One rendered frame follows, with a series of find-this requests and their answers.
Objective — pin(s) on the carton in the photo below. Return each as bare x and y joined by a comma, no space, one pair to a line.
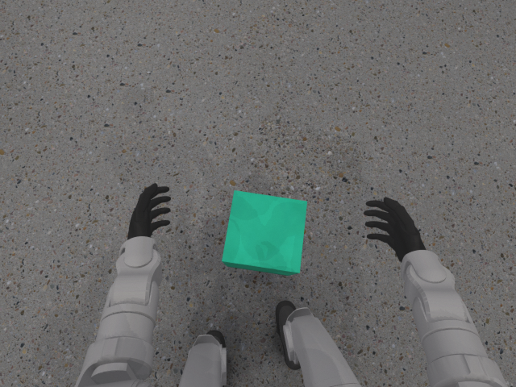
265,233

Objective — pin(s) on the left robot forearm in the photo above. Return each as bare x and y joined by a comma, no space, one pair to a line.
123,347

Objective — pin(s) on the right robot thigh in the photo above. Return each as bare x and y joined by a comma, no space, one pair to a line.
322,363

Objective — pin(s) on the right robot hand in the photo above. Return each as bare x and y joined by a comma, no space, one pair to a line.
403,236

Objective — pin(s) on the right robot forearm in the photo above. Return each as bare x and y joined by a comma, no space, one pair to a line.
455,354

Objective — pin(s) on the robot left shin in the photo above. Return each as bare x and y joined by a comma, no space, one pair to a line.
205,339

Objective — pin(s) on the left robot hand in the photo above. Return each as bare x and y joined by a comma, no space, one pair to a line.
141,219

